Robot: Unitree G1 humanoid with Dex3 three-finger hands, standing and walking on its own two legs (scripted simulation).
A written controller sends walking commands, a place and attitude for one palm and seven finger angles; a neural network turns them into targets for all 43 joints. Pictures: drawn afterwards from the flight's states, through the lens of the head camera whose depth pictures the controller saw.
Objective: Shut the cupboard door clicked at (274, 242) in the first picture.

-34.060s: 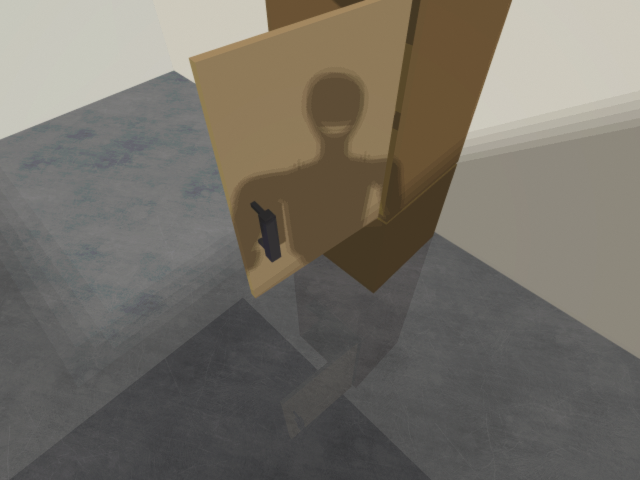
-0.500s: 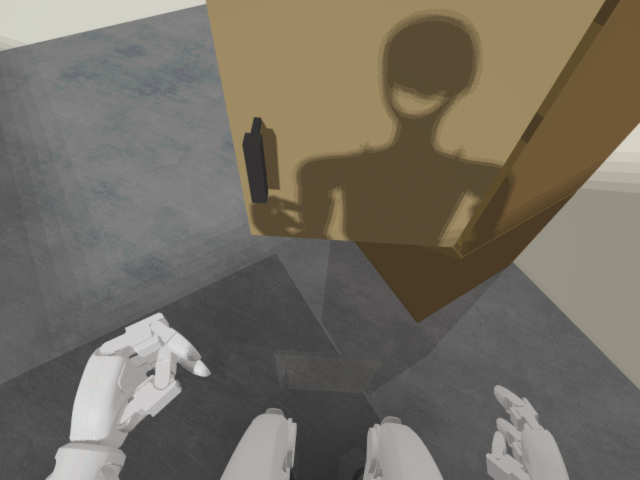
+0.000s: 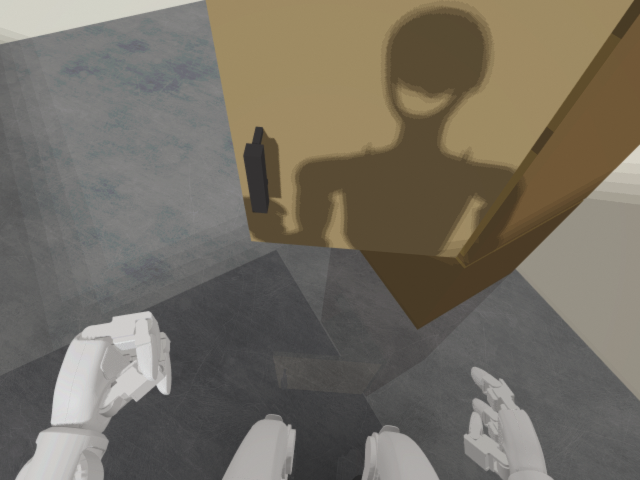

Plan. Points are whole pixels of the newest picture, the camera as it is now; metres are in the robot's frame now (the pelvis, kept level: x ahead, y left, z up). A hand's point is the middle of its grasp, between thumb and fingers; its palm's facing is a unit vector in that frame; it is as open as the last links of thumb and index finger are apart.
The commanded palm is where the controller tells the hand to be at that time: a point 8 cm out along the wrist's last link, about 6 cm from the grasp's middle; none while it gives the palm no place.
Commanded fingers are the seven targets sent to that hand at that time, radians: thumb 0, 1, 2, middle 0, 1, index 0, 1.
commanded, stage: raise the hand and make a fist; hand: left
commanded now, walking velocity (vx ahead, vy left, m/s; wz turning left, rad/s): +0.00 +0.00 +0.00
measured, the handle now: (259, 170) +0.53 +0.15 +0.02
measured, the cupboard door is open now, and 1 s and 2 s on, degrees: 56 56 56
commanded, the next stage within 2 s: bring the fist close to the handle in 0.40 s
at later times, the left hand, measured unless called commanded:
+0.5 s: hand (184, 382) +0.22 +0.17 +0.04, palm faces -0.01 -1.00 -0.03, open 3.1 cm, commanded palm +0.20 +0.23 +0.05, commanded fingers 0.00 0.90 0.90 -1.30 -1.50 -1.30 -1.50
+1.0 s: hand (219, 295) +0.31 +0.15 +0.04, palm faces +0.01 -1.00 -0.01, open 3.1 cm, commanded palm +0.30 +0.20 +0.03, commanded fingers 0.00 0.90 0.90 -1.30 -1.50 -1.30 -1.50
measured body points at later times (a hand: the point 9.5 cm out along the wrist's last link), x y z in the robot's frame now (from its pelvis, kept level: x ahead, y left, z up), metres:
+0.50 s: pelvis +0.00 -0.01 +0.00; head +0.08 -0.01 +0.44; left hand +0.21 +0.22 +0.04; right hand +0.19 -0.25 -0.08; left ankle +0.02 +0.09 -0.62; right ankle +0.03 -0.11 -0.62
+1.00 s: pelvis +0.00 -0.01 +0.00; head +0.09 +0.00 +0.44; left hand +0.31 +0.21 +0.04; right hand +0.15 -0.25 -0.10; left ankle +0.02 +0.09 -0.62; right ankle +0.03 -0.11 -0.62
